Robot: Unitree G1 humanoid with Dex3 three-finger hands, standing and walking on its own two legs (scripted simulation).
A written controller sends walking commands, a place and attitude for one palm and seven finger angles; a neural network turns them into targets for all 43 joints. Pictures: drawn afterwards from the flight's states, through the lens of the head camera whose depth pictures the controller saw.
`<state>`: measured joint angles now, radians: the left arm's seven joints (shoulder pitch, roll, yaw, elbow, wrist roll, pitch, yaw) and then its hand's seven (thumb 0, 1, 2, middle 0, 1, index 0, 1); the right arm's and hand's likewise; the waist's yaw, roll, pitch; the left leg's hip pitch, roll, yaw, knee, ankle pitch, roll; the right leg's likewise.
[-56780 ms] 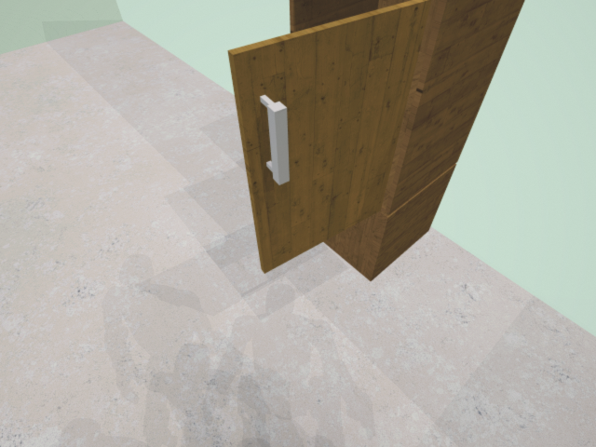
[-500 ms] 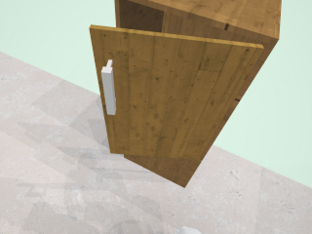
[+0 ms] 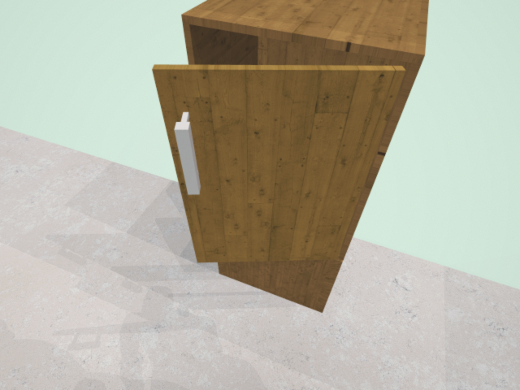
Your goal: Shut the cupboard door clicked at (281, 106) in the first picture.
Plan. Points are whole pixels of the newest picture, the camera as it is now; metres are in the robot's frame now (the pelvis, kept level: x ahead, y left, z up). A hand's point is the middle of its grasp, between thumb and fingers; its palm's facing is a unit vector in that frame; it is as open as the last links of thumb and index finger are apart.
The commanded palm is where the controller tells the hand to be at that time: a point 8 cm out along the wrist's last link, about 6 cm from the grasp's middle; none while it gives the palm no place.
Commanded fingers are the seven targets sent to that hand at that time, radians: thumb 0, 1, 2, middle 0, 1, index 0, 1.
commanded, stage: come to a stop and stand still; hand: left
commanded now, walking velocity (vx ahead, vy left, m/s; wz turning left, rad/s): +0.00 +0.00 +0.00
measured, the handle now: (190, 154) +0.51 +0.16 +0.09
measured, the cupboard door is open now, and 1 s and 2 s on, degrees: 24 24 24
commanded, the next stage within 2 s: look again from close up in 0.70 s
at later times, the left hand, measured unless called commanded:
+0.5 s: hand out of the picture -0.07 +0.16 -0.20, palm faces +0.04 -0.99 -0.09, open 7.4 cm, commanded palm none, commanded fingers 0.00 0.90 0.90 -0.20 -0.30 -0.20 -0.30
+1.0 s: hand out of the picture -0.05 +0.18 -0.18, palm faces +0.02 -0.98 -0.21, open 7.4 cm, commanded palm none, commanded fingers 0.00 0.90 0.90 -0.20 -0.30 -0.20 -0.30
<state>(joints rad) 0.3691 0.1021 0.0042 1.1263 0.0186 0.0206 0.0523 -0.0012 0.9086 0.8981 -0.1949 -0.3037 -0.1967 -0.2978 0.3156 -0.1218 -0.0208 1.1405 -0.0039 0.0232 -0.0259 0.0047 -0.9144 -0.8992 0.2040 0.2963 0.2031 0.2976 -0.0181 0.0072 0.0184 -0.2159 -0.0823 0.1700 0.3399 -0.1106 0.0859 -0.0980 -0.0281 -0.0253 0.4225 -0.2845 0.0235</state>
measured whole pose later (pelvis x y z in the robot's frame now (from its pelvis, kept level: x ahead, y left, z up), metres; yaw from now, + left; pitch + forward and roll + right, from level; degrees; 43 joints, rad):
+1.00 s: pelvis -0.04 +0.01 -0.01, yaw +1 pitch +0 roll -1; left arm 0.32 0.14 -0.01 1.07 0.02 -0.02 0.06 0.00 0.91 0.90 -0.19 -0.30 -0.20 -0.30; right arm 0.29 -0.17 0.00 1.07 -0.01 -0.01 -0.02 0.01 -0.91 -0.90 0.20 0.30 0.20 0.30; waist -0.02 0.02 0.03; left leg -0.29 -0.07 0.06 0.50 -0.22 0.10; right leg -0.13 -0.04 -0.05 0.48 -0.35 0.03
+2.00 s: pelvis +0.02 -0.02 -0.02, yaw +4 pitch +1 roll -1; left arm 0.47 0.13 0.00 1.09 0.04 -0.06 0.05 0.00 0.91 0.90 -0.19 -0.30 -0.20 -0.30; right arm 0.27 -0.15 -0.02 1.10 -0.01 0.00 -0.01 0.03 -0.94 -0.90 0.21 0.30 0.20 0.30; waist 0.03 -0.04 0.03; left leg -0.46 0.01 0.12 0.85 -0.44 0.06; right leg -0.01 0.01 -0.12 0.46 -0.46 -0.02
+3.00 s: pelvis +0.08 -0.06 -0.01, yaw +4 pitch -2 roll +0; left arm 0.20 0.18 0.04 1.00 0.02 0.04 0.05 -0.01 0.92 0.90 -0.20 -0.30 -0.20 -0.30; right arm 0.23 -0.15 -0.04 1.01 -0.01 0.01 -0.03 0.01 -0.93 -0.90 0.20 0.30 0.20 0.30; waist 0.01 -0.05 0.04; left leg -0.27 -0.02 0.12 0.58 -0.28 0.08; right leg -0.30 -0.06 -0.05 0.68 -0.40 0.00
